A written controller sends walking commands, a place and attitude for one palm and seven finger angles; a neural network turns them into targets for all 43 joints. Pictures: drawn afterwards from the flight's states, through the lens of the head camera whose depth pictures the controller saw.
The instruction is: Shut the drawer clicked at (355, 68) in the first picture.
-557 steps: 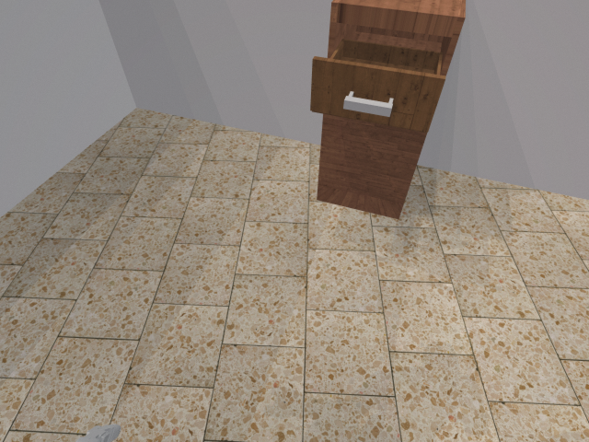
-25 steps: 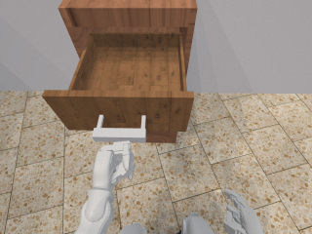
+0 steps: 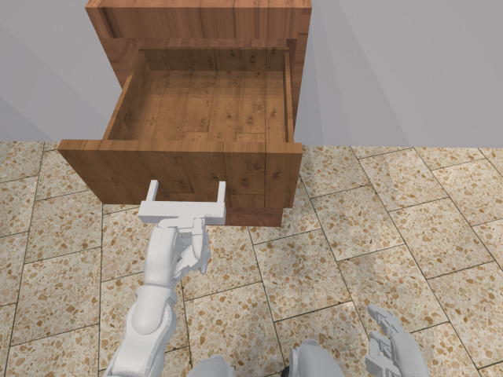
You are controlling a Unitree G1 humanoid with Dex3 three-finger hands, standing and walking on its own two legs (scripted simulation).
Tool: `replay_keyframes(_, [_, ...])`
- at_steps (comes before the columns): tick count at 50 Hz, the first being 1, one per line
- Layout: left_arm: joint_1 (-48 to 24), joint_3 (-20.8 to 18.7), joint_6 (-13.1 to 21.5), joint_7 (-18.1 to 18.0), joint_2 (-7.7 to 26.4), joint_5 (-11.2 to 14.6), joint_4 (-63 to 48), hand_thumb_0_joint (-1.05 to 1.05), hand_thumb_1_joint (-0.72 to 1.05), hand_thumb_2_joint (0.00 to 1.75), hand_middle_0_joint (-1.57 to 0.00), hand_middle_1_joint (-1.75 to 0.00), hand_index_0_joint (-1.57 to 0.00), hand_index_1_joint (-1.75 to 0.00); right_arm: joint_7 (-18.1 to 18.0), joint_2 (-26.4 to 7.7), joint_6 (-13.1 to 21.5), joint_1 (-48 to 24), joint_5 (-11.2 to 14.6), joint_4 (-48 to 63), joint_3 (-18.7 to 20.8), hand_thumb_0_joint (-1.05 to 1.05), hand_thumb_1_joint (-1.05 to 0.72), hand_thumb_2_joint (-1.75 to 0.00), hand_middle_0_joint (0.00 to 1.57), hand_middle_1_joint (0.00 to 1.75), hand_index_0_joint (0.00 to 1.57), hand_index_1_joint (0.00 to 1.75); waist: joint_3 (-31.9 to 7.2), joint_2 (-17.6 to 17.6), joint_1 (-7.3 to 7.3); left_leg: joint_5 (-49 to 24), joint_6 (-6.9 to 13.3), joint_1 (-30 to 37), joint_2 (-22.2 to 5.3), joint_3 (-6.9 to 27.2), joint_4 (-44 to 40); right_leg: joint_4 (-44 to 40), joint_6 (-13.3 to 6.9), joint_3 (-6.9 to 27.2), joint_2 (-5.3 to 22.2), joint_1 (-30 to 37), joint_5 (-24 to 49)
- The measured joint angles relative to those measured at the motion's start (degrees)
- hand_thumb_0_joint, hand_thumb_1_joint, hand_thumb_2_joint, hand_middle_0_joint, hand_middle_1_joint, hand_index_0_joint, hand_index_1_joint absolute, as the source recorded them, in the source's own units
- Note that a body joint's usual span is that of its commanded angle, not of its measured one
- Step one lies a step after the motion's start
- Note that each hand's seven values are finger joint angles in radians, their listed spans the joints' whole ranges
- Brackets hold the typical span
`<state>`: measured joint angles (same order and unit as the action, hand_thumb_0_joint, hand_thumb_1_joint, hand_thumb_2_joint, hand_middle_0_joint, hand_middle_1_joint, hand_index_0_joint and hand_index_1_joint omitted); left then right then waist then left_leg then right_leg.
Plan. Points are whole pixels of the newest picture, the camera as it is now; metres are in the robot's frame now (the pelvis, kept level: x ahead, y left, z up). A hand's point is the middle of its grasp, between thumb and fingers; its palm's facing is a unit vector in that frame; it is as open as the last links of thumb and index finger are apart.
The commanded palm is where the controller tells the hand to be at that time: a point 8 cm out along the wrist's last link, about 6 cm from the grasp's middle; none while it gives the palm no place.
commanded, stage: push the drawer shut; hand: left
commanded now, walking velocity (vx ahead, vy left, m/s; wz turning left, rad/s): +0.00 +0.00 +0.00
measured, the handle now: (185, 199) +0.38 +0.12 +0.05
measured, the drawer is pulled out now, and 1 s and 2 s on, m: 0.28 0.15 0.04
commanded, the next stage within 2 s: none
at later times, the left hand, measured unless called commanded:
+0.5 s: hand (207, 226) +0.34 +0.08 +0.04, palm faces -0.05 -1.00 -0.06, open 2.7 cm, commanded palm +0.35 +0.14 +0.05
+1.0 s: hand (211, 177) +0.43 +0.09 +0.04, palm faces -0.02 -1.00 -0.05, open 2.6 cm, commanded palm +0.42 +0.15 +0.05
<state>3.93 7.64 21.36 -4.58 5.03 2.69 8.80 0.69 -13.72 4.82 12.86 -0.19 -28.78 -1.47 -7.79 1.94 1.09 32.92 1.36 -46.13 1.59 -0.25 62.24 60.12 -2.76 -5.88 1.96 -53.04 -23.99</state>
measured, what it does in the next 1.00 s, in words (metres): stands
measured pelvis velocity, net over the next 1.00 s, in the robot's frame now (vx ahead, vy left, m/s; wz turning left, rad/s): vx -0.03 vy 0.02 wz -0.02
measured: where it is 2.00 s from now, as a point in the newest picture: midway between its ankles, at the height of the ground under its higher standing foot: outside the picture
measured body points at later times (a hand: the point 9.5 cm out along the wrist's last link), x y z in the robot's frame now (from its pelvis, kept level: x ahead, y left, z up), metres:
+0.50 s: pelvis -0.03 +0.00 +0.00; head +0.05 -0.01 +0.44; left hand +0.33 +0.14 +0.05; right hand +0.11 -0.24 -0.11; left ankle -0.03 +0.11 -0.66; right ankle +0.05 -0.09 -0.66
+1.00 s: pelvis -0.03 +0.02 -0.01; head +0.08 +0.01 +0.43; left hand +0.43 +0.14 +0.04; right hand +0.03 -0.24 -0.13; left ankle -0.03 +0.11 -0.66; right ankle +0.05 -0.09 -0.66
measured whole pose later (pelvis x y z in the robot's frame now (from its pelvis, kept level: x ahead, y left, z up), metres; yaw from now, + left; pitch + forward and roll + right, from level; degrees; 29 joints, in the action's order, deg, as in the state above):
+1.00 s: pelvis -0.03 +0.02 -0.01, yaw -1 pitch +20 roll +0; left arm -39.0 -8.1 29.3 -5.5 9.8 2.6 54.5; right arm 0.5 -15.1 4.4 16.8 -1.5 -37.2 -1.8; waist -6.5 1.3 7.5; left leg 29.7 2.8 -53.2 1.9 -2.5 62.7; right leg 59.0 -1.6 -3.7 2.1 -60.0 -19.2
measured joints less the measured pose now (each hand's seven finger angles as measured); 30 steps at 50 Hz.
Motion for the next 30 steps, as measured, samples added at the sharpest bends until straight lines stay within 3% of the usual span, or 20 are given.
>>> replay_keyframes(18, [-13.3, -3.0, 2.0, 0.0, 1.7, 2.3, 13.3, -0.07, 0.79, 0.97, -1.4, -1.6, -1.4, -1.6, -0.9, -0.7, 0.7, -1.0, 0.4, -4.2, -0.2, 0.02, -0.91, -0.9, 0.2, 0.3, 0.2, 0.3, 1.4, 0.0, 1.16, -2.2, 0.0, -1.8, 0.3, 0.1, 0.4, -0.4, -0.2, -0.2, 0.4, -1.2, 2.5])
replay_keyframes(30, [-24.8, -6.3, 4.1, -1.4, 2.2, 2.1, 25.9, -0.06, 0.8, 0.98, -1.4, -1.6, -1.4, -1.6, -1.1, -0.9, 0.8, 0.4, 0.2, -6.2, -0.8, 0.01, -0.91, -0.9, 0.2, 0.3, 0.2, 0.3, 1.8, -0.3, 3.1, -3.5, 0.5, -3.2, 0.5, -0.9, 0.2, -1.0, 0.3, 0.8, 0.5, -2.7, 4.2])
